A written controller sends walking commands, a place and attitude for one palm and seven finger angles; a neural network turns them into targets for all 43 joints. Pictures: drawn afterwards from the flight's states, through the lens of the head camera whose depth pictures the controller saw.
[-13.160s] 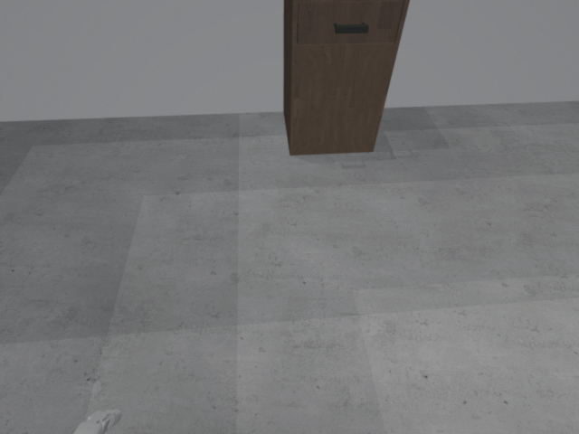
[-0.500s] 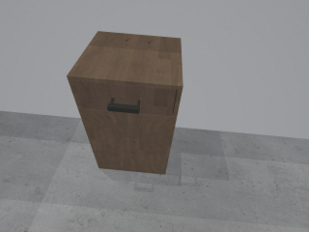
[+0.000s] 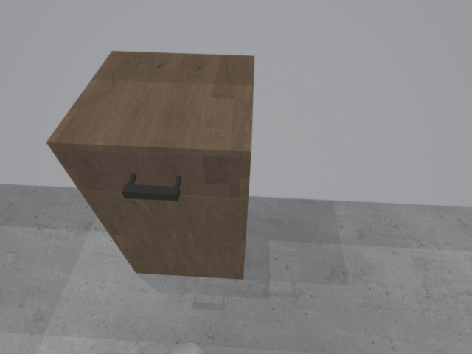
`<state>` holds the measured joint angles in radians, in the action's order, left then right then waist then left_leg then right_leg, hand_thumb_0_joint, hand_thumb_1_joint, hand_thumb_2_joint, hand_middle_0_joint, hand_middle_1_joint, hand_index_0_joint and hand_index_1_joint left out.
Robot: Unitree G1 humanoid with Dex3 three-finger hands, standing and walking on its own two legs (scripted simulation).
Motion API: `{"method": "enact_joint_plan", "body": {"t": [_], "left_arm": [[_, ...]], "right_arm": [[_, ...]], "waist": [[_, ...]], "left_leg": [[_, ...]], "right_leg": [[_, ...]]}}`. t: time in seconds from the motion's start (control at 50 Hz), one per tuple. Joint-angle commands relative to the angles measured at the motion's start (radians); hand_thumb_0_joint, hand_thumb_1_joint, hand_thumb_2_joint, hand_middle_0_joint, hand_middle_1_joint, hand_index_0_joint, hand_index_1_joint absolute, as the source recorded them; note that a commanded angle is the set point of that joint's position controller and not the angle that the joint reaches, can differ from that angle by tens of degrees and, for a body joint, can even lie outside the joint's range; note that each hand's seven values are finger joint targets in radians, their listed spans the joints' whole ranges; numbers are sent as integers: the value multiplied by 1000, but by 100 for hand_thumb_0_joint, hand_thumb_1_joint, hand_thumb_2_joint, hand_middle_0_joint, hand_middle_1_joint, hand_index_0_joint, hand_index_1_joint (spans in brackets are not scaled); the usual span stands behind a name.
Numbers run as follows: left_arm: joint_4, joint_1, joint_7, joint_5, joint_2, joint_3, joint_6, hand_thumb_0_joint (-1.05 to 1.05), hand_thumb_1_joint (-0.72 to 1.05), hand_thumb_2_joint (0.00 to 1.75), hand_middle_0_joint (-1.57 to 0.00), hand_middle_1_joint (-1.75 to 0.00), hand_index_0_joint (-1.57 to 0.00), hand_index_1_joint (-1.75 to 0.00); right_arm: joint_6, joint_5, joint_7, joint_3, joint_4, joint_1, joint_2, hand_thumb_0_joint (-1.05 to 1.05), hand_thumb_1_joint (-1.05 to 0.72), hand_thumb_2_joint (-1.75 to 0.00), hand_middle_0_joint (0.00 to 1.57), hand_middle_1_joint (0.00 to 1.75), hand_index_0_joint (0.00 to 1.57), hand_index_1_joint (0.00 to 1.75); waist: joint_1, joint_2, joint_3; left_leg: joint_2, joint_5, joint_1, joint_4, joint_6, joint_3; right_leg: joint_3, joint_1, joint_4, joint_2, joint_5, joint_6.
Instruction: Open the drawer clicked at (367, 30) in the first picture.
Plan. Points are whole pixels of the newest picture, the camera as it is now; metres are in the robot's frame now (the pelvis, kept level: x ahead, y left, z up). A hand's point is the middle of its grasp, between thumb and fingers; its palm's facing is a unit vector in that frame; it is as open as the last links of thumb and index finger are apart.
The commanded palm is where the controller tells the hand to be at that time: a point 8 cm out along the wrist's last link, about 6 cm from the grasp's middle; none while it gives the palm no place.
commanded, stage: come to a stop and stand still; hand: left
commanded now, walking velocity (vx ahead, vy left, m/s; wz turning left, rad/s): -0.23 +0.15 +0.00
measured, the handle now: (153, 185) +0.51 +0.23 -0.09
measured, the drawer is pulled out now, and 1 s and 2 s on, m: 0.00 0.00 0.00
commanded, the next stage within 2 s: look again from close up in 0.80 s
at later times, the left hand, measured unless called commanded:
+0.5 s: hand out of the picture -0.01 +0.19 -0.17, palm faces +0.02 -0.98 -0.21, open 7.4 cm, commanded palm none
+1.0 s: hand out of the picture -0.02 +0.16 -0.18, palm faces -0.02 -0.99 -0.17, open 7.4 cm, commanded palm none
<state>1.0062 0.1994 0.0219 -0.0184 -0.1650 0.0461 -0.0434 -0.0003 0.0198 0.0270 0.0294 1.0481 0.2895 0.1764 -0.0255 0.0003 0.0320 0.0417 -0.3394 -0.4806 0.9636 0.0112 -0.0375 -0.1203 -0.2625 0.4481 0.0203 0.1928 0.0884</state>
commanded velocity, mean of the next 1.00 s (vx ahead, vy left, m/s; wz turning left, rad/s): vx -0.04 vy -0.01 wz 0.00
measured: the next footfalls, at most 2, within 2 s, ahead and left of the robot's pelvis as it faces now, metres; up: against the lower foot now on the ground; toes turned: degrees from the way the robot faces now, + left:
left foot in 0.20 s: +0.09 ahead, +0.13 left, +0.00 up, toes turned +2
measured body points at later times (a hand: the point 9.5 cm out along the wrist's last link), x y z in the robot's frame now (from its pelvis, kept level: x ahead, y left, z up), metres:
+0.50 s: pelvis +0.00 +0.02 -0.01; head +0.02 +0.00 +0.44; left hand -0.01 +0.24 -0.16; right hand +0.09 -0.19 -0.16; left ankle +0.05 +0.13 -0.74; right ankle -0.02 -0.09 -0.74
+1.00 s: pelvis +0.00 +0.01 +0.00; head +0.02 +0.00 +0.44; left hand -0.02 +0.22 -0.16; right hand -0.05 -0.20 -0.17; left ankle +0.05 +0.13 -0.74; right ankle -0.02 -0.09 -0.74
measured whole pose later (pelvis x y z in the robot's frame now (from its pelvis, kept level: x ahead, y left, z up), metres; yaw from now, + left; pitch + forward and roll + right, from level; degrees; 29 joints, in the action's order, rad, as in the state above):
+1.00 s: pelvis +0.00 +0.01 +0.00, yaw -1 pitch +0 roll -2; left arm 1.10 0.34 0.04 -0.02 -0.10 -0.02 -0.03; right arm -0.02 0.02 0.01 0.00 1.10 0.35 0.15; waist -0.03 -0.05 0.05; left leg 0.05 -0.22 -0.33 0.55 0.00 -0.02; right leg -0.06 -0.19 0.46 0.05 0.28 0.04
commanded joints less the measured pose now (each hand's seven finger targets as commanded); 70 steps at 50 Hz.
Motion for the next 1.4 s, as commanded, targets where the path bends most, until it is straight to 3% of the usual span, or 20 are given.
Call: {"method": "enact_joint_plan", "body": {"t": [0.0,0.12,0.14,0.18,0.22,0.26,0.36,0.42,0.48,0.58,0.72,0.86,0.88,0.9,0.94,0.96,1.0,1.06,1.18,1.38], "left_arm": [[-33,84,8,-3,-159,21,9,0,90,90,-20,-30,-20,-30],[-34,66,8,-2,-176,27,39,0,90,90,-20,-30,-20,-30],[-39,68,7,0,-155,23,45,0,90,90,-20,-30,-20,-30],[-46,104,10,5,-83,5,54,0,90,90,-20,-30,-20,-30],[-33,134,14,3,-52,-10,60,0,90,90,-20,-30,-20,-30],[-19,128,10,3,-71,-11,69,0,90,90,-20,-30,-20,-30],[7,187,5,-1,-47,-20,54,0,90,90,-20,-30,-20,-30],[13,163,8,-2,-83,-27,33,0,90,90,-20,-30,-20,-30],[21,137,8,3,-78,-34,24,0,90,90,-20,-30,-20,-30],[40,145,8,4,-72,-37,25,0,90,90,-20,-30,-20,-30],[77,179,5,8,-69,-38,24,0,90,90,-20,-30,-20,-30],[94,197,5,13,-44,-38,18,0,90,90,-20,-30,-20,-30],[101,254,48,-12,-76,-45,-9,0,90,90,-20,-30,-20,-30],[49,179,41,-4,-138,-38,-13,0,90,90,-20,-30,-20,-30],[29,127,33,2,-130,-34,-13,0,90,90,-20,-30,-20,-30],[21,128,33,3,-111,-34,-16,0,90,90,-20,-30,-20,-30],[21,136,32,8,-82,-37,-13,0,90,90,-20,-30,-20,-30],[30,181,30,11,-56,-41,6,0,90,90,-20,-30,-20,-30],[32,197,27,10,-53,-40,16,0,90,90,-20,-30,-20,-30],[35,186,25,9,-78,-39,18,0,90,90,-20,-30,-20,-30]], "right_arm": [[-26,-12,-8,-4,-38,64,5,0,-90,-90,20,30,20,30],[-29,-10,-4,14,-74,40,48,0,-90,-90,20,30,20,30],[-23,-8,-3,16,-73,46,64,0,-90,-90,20,30,20,30],[-11,0,3,16,-99,10,126,0,-90,-90,20,30,20,30],[-8,1,6,11,-115,-64,128,0,-90,-90,20,30,20,30],[-5,-1,12,6,-125,-99,118,0,-90,-90,20,30,20,30],[-2,-5,10,10,-116,-121,117,0,-90,-90,20,30,20,30],[2,-16,2,8,-93,-91,77,0,-90,-90,20,30,20,30],[-1,-14,-1,2,-61,-77,71,0,-90,-90,20,30,20,30],[-5,-10,-6,-11,-17,-62,51,0,-90,-90,20,30,20,30],[-6,-5,-5,-24,28,6,44,0,-90,-90,20,30,20,30],[5,-3,1,-29,55,77,29,0,-90,-90,20,30,20,30],[23,-5,-10,-20,-7,-63,72,0,-90,-90,20,30,20,30],[9,-8,-17,-22,-30,36,13,0,-90,-90,20,30,20,30],[-2,0,-23,-27,-14,96,17,0,-90,-90,20,30,20,30],[7,2,-24,-28,-16,123,18,0,-90,-90,20,30,20,30],[22,-2,-18,-33,-18,140,33,0,-90,-90,20,30,20,30],[31,0,-9,-35,-15,125,53,0,-90,-90,20,30,20,30],[33,-1,-3,-34,-14,105,64,0,-90,-90,20,30,20,30],[38,-3,-1,-32,11,62,80,0,-90,-90,20,30,20,30]], "waist": [[29,37,-68],[13,125,-41],[13,84,-38],[46,-114,-44],[67,-158,-35],[61,-162,-26],[68,-36,-101],[24,55,-103],[11,140,-93],[16,42,53],[27,-16,114],[31,4,45],[75,-38,119],[-19,-14,30],[-30,15,-8],[-32,45,-30],[-26,61,-37],[14,-62,17],[31,21,38],[30,-7,-1]], "left_leg": [[-9,-3,91,-188,28,7],[-18,133,258,-436,15,5],[11,234,318,-479,-2,21],[200,595,305,-562,-106,185],[242,579,208,-643,-168,198],[238,489,170,-681,-193,199],[187,411,257,-602,-158,150],[75,269,302,-540,-66,85],[55,216,342,-533,-41,61],[45,106,299,-602,-30,73],[38,47,247,-632,-23,77],[42,103,251,-628,-24,78],[33,130,171,-388,9,36],[16,30,193,-355,0,42],[12,61,240,-362,-16,23],[5,116,242,-371,-20,31],[23,183,253,-428,-29,50],[68,217,180,-506,-59,121],[68,204,167,-550,-73,129],[60,328,278,-562,-71,101]], "right_leg": [[227,46,-110,-328,-519,125],[243,-23,-34,-305,-334,69],[213,-60,3,-255,-270,37],[91,-68,102,-100,19,-48],[71,-10,228,-64,255,-64],[101,-2,312,-72,285,-67],[130,37,121,-74,124,-80],[229,34,-45,-136,-120,-62],[225,2,-82,-143,-79,-58],[232,-82,-173,-128,189,-50],[222,-77,-207,-122,268,-43],[205,-7,-180,-121,186,-35],[297,-39,-179,-186,-202,-70],[321,-42,-202,-250,7,-18],[282,-73,-196,-205,239,18],[252,-50,-159,-183,155,19],[209,-25,-90,-149,63,8],[164,13,-8,-85,83,-19],[153,48,-1,-87,46,-38],[158,63,-28,-109,-32,-58]]}}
